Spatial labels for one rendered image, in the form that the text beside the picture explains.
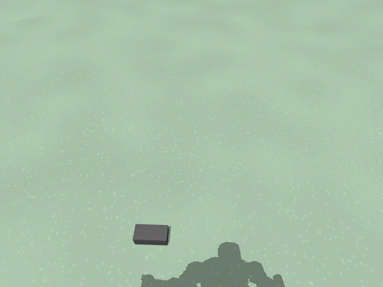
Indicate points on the carton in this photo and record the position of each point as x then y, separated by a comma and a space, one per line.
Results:
147, 234

